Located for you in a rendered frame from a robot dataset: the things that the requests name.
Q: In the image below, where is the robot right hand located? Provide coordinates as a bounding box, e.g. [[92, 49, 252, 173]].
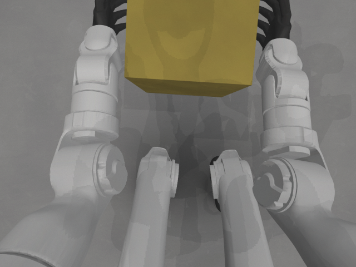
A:
[[256, 0, 291, 50]]

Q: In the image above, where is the right robot shin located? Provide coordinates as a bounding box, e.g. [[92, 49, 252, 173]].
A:
[[216, 150, 253, 201]]

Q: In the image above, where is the robot left forearm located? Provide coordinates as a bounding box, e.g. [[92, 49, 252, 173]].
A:
[[50, 25, 122, 182]]

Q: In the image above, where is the robot left hand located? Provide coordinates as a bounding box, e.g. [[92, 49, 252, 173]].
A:
[[92, 0, 127, 35]]

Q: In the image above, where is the left robot shin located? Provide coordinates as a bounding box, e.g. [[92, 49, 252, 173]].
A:
[[136, 147, 171, 183]]

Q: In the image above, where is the left robot upper arm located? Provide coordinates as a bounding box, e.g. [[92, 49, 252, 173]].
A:
[[0, 142, 128, 267]]

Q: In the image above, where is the robot shin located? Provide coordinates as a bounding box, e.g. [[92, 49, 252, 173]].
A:
[[216, 150, 253, 201], [136, 147, 171, 183]]

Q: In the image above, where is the carton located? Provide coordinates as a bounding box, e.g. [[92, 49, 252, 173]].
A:
[[124, 0, 260, 97]]

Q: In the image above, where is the robot right forearm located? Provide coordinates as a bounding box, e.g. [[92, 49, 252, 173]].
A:
[[255, 38, 330, 174]]

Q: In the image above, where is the right robot upper arm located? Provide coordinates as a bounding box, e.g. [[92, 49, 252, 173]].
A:
[[253, 157, 356, 267]]

